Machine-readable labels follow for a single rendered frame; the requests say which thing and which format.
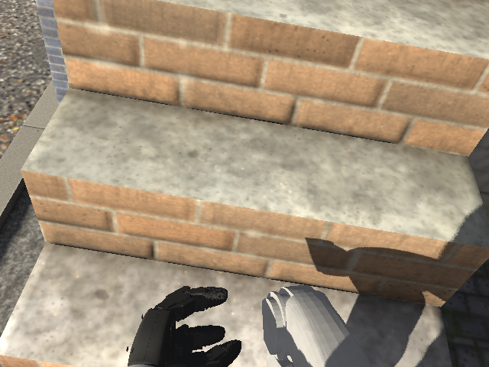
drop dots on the robot left hand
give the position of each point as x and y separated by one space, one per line
158 343

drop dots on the robot right thigh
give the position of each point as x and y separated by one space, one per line
302 325

